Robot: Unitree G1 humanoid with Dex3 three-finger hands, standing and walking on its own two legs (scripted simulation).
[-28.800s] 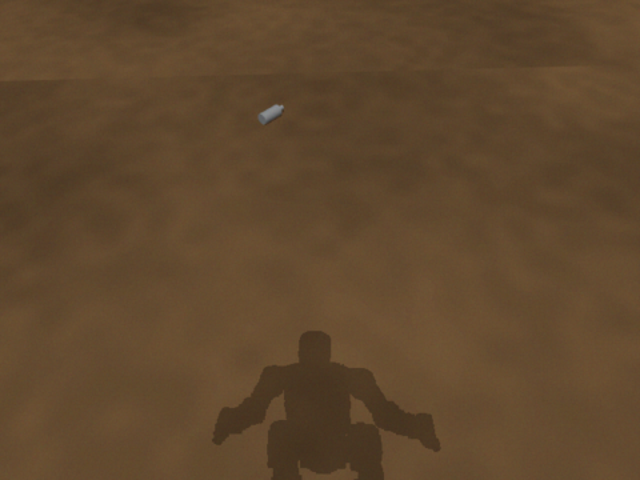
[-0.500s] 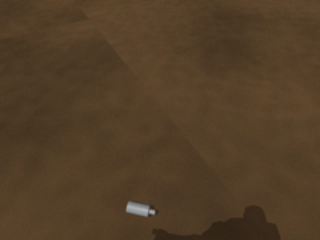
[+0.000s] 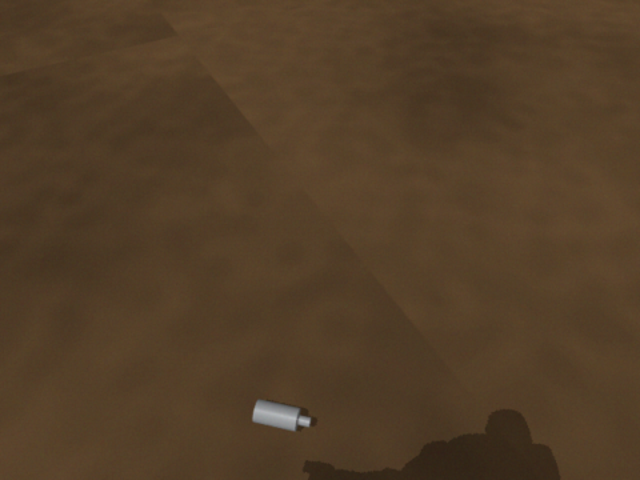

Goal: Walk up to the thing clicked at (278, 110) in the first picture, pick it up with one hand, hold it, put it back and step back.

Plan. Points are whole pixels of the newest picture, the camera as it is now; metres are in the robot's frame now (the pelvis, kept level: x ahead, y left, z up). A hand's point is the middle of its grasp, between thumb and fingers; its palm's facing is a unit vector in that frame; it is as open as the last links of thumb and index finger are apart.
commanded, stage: stand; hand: left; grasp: from above
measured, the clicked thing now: (282, 416) +0.41 +0.16 -0.75
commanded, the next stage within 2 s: rise first in 0.14 s
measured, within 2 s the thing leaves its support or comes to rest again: neither
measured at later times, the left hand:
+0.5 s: hand out of the picture +0.15 +0.25 -0.17, palm faces -0.02 -0.94 -0.34, open 8.9 cm
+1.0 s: hand out of the picture +0.12 +0.26 -0.23, palm faces -0.15 -0.89 -0.43, open 14.0 cm
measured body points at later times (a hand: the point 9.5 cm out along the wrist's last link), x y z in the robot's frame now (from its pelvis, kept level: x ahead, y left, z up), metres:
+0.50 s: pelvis -0.02 +0.00 -0.02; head +0.04 +0.01 +0.42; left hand +0.15 +0.30 -0.15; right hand +0.09 -0.27 -0.14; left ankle +0.00 +0.13 -0.75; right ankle -0.02 -0.13 -0.75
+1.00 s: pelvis -0.01 +0.00 -0.09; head +0.08 +0.02 +0.35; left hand +0.13 +0.30 -0.20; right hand +0.16 -0.25 -0.18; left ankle +0.00 +0.13 -0.75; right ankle -0.02 -0.13 -0.75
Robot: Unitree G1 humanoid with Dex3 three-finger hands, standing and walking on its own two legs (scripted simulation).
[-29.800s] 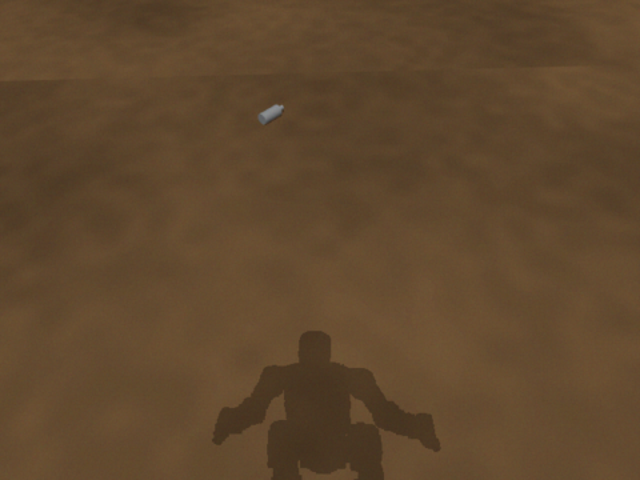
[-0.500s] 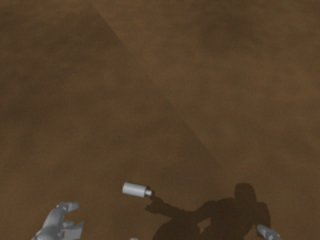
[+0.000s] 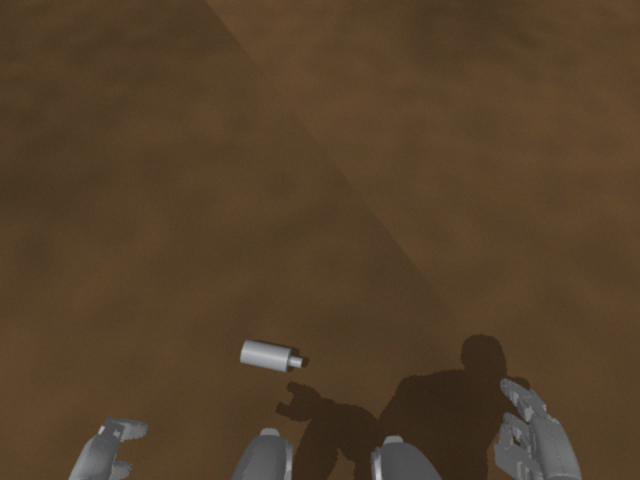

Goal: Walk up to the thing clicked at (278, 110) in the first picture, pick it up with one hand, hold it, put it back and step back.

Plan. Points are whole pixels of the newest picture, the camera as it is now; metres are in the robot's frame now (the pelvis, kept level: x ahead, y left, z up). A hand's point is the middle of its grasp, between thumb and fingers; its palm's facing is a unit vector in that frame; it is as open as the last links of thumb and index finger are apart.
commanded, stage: rise first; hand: left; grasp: from above
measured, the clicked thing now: (272, 357) +0.43 +0.15 -0.66
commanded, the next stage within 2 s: none
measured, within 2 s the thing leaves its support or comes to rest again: neither
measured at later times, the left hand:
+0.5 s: hand (172, 444) +0.19 +0.26 -0.28, palm faces -0.44 -0.64 -0.63, open 14.2 cm
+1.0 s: hand (207, 389) +0.30 +0.26 -0.43, palm faces -0.54 -0.22 -0.81, open 13.8 cm
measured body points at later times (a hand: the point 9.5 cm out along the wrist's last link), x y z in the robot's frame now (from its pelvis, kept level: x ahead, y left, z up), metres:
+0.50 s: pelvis -0.04 +0.00 -0.13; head +0.12 +0.02 +0.29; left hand +0.21 +0.30 -0.24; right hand +0.16 -0.27 -0.23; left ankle +0.01 +0.13 -0.65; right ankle -0.01 -0.13 -0.65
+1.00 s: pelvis -0.10 +0.00 -0.29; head +0.11 +0.03 +0.11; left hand +0.33 +0.27 -0.38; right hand -0.02 -0.28 -0.41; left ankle +0.01 +0.13 -0.65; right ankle -0.01 -0.13 -0.65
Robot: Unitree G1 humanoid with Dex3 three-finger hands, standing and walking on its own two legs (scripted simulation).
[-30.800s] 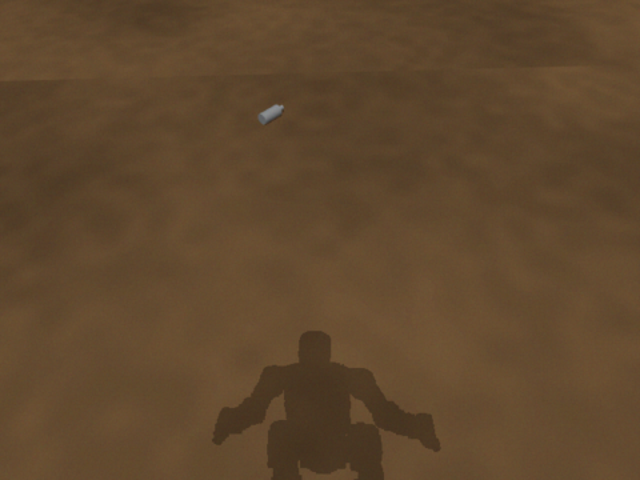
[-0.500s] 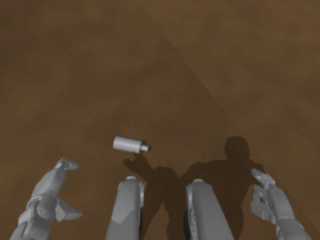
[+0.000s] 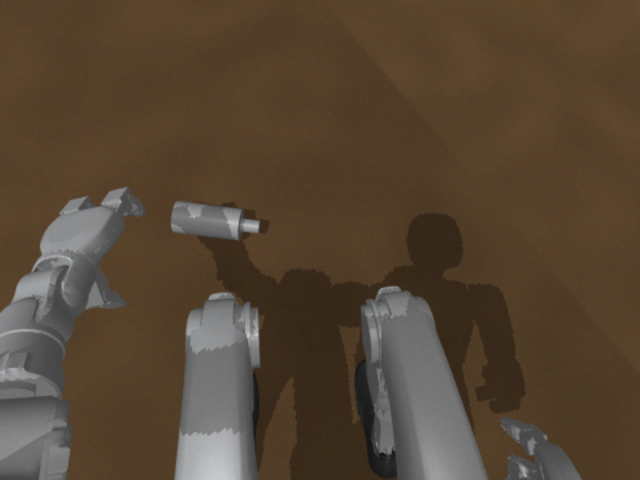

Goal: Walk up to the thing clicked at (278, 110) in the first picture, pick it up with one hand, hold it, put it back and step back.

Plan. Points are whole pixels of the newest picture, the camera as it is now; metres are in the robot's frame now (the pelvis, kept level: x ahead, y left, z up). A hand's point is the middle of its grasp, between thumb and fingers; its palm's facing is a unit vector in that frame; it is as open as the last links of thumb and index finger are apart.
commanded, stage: rise first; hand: left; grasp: from above
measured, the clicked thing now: (218, 221) +0.51 +0.19 -0.37
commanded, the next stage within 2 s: none
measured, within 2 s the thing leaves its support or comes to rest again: neither
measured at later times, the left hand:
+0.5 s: hand (130, 240) +0.43 +0.29 -0.20, palm faces -0.50 -0.09 -0.86, open 14.1 cm
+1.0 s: hand (142, 232) +0.45 +0.28 -0.23, palm faces -0.48 -0.03 -0.87, open 14.0 cm
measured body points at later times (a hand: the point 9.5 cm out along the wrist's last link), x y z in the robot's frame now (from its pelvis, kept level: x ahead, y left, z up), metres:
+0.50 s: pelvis +0.01 +0.00 -0.05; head +0.23 +0.07 +0.34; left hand +0.45 +0.29 -0.16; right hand +0.09 -0.27 -0.16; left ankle +0.10 +0.13 -0.37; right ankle +0.10 -0.13 -0.37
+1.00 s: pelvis +0.01 +0.00 -0.06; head +0.24 +0.07 +0.32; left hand +0.47 +0.28 -0.18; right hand +0.08 -0.27 -0.17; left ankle +0.10 +0.13 -0.37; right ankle +0.10 -0.13 -0.37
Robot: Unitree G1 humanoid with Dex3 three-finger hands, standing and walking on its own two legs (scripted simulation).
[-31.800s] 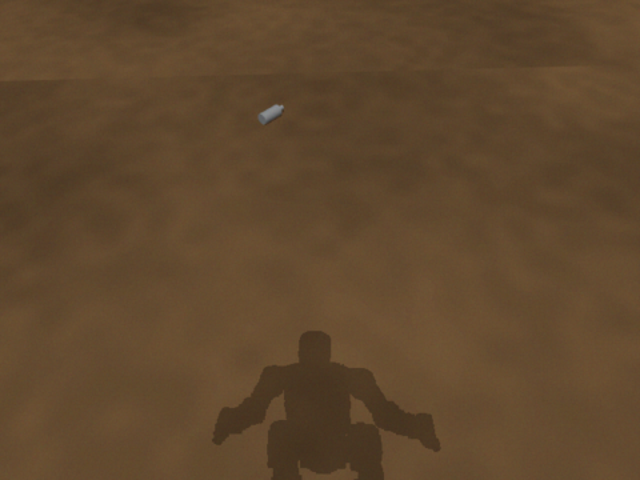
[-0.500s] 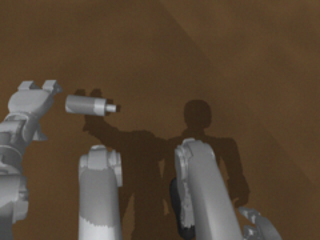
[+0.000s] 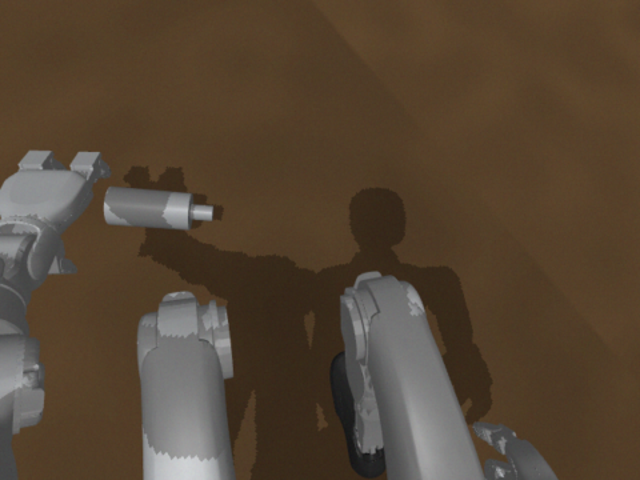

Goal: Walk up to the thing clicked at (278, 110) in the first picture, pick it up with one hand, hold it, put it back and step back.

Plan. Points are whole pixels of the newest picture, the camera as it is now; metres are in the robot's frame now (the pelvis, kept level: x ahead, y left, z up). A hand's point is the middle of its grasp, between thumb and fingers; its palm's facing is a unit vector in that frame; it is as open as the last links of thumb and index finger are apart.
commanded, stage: rise first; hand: left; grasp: from above
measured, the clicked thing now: (162, 209) +0.49 +0.21 -0.31
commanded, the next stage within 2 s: approach in 1.64 s
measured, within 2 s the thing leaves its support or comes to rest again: neither
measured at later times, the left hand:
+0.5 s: hand (79, 219) +0.43 +0.29 -0.17, palm faces -0.47 -0.01 -0.88, open 14.0 cm
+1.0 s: hand (92, 211) +0.45 +0.27 -0.18, palm faces -0.46 +0.01 -0.89, open 14.0 cm
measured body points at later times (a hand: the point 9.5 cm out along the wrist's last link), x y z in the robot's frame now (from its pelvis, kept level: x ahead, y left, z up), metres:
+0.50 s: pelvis +0.00 +0.00 -0.01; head +0.23 +0.07 +0.37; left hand +0.45 +0.29 -0.12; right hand +0.07 -0.28 -0.12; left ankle +0.08 +0.13 -0.30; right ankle +0.10 -0.13 -0.30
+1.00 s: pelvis +0.00 +0.00 -0.01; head +0.23 +0.07 +0.37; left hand +0.47 +0.27 -0.13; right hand +0.06 -0.28 -0.12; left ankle +0.08 +0.13 -0.30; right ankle +0.10 -0.13 -0.30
